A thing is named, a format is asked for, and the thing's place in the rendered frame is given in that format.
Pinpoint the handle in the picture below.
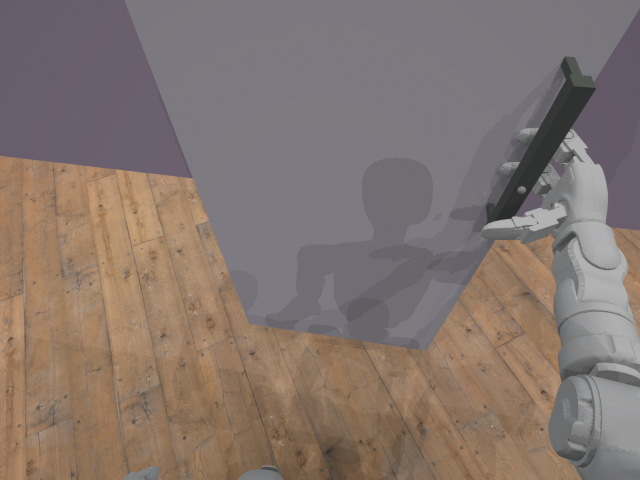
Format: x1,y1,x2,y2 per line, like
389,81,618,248
486,56,596,239

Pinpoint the robot right upper arm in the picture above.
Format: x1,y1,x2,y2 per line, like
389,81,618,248
548,374,640,480

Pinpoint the robot right forearm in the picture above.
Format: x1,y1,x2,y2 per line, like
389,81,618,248
551,221,640,387

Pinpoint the left robot shin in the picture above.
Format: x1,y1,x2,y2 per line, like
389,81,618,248
260,466,281,476

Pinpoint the fridge door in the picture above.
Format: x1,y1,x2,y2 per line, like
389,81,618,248
124,0,640,351

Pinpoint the right robot hand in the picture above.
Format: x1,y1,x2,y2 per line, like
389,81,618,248
481,128,608,244

